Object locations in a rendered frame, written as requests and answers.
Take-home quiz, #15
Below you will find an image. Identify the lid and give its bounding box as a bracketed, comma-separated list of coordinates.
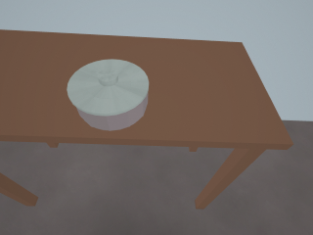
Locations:
[67, 59, 149, 117]

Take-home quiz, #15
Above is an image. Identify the pot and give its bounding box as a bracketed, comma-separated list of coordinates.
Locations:
[77, 92, 149, 131]

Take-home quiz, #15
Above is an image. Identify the table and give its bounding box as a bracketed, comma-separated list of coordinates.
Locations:
[0, 29, 293, 210]

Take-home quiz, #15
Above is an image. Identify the knob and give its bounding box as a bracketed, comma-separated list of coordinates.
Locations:
[97, 69, 118, 87]

